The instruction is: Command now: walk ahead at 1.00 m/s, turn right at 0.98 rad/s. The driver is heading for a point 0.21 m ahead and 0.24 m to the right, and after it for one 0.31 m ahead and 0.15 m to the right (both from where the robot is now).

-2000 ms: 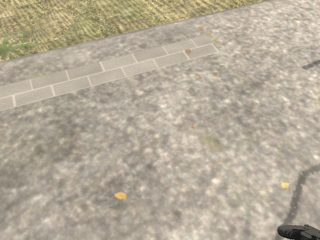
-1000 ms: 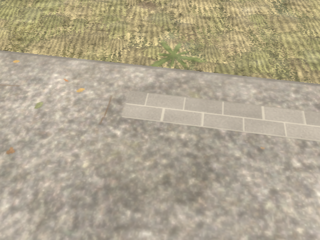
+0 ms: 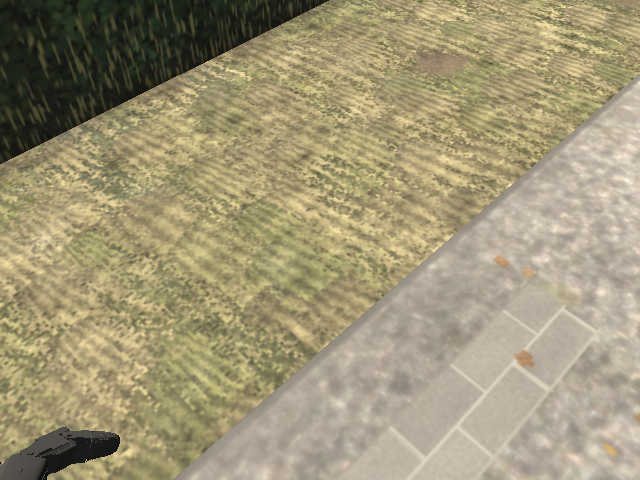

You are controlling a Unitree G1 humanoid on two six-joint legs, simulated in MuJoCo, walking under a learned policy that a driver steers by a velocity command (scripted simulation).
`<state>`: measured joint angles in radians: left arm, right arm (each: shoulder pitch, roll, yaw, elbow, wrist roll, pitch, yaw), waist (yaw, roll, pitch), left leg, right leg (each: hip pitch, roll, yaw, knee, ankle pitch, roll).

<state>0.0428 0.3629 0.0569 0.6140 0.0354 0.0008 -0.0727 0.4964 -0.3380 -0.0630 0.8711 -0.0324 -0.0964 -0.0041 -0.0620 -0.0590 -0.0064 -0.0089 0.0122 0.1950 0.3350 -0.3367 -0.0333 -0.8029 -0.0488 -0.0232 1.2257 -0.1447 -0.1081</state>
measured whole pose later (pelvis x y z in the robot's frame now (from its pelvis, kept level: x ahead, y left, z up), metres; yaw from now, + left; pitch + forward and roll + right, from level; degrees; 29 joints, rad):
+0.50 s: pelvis +0.32 +0.01 +0.00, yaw -19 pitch +1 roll -1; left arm 0.29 0.25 0.04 0.80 0.02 -0.03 0.00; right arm 0.16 -0.24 -0.01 0.69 -0.02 0.00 -0.03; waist 0.04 0.03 0.09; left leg -0.63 0.09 -0.03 0.85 -0.16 -0.01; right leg -0.23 0.18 0.03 0.41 -0.19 -0.14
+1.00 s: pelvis +0.39 +0.03 +0.01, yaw -21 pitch -1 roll +0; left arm 0.25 0.21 0.01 0.92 0.02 0.02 0.02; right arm 0.22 -0.23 -0.02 0.82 -0.01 0.02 -0.01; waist -0.01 0.02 0.02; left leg -0.29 -0.01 0.04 0.44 -0.14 0.03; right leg -0.15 0.04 0.06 0.46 -0.29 -0.02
